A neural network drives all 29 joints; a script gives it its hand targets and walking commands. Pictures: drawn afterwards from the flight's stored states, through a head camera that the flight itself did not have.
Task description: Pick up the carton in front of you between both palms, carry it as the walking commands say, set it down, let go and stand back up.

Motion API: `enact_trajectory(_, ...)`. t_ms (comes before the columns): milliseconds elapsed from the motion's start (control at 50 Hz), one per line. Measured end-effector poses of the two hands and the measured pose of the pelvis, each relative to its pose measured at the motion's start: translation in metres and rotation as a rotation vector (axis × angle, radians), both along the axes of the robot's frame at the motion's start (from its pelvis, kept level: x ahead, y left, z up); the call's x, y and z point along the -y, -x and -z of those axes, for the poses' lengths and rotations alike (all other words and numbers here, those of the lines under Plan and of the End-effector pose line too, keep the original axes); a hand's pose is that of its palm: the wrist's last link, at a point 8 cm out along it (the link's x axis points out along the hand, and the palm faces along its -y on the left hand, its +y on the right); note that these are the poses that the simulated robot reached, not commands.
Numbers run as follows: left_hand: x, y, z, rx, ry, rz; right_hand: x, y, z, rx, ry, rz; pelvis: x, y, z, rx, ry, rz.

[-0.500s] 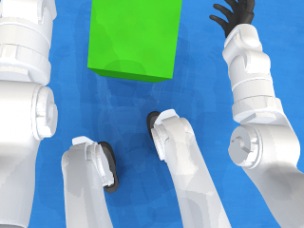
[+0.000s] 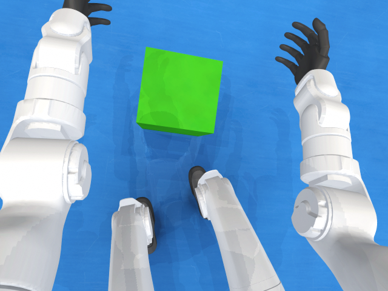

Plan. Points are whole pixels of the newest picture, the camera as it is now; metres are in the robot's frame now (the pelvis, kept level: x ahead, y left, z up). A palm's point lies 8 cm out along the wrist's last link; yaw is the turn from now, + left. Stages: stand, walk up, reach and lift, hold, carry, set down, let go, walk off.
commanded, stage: set down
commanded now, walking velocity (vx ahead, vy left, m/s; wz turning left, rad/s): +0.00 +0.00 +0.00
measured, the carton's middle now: (176, 99) +0.49 -0.10 -0.45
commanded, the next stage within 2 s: let go in 0.08 s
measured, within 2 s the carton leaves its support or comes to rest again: neither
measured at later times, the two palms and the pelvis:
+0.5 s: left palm (30, 99) +0.45 +0.11 +0.02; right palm (364, 101) +0.36 -0.28 +0.03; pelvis +0.04 -0.02 +0.13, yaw +2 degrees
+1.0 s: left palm out of the picture +0.33 +0.19 +0.10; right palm out of the picture +0.26 -0.25 +0.13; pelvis +0.10 -0.01 +0.19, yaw -1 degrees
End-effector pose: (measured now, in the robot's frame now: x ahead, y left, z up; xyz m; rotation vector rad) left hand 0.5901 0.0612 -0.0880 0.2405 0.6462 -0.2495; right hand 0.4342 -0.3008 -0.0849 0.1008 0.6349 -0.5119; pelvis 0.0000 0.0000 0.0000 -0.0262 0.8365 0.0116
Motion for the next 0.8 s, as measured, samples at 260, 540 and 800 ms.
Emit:
enact_trajectory(260,-0.016,0.029,-0.058,-0.009,-0.016,-0.065,-0.012,0.014,-0.059,-0.031,0.024,-0.107,0.004,-0.011,-0.063,0.046,-0.019,0.004)
enact_trajectory(540,-0.055,0.151,-0.118,-0.025,-0.065,-0.303,-0.023,0.083,-0.129,-0.156,0.056,-0.423,0.022,-0.044,-0.134,0.298,-0.043,-0.004)
enact_trajectory(800,-0.082,0.206,-0.163,-0.052,-0.067,-0.266,-0.033,0.159,-0.186,-0.191,0.048,-0.43,0.028,-0.088,-0.173,0.532,-0.028,0.029)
